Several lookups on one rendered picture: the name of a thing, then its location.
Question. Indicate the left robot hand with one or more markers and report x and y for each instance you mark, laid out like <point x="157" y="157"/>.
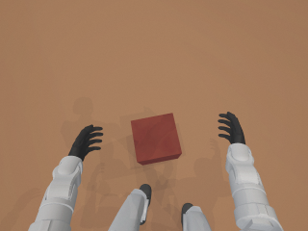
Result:
<point x="80" y="148"/>

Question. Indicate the right robot forearm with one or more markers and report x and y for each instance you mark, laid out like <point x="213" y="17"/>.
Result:
<point x="252" y="208"/>

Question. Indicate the left robot foot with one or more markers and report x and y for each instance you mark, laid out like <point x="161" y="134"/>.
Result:
<point x="147" y="190"/>

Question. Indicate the left robot thigh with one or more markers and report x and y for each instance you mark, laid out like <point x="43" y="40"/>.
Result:
<point x="132" y="212"/>

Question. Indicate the left robot forearm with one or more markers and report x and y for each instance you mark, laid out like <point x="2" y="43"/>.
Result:
<point x="57" y="206"/>

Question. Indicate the right robot hand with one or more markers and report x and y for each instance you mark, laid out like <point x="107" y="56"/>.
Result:
<point x="236" y="132"/>

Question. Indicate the carton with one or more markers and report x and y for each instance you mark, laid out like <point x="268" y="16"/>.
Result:
<point x="156" y="139"/>

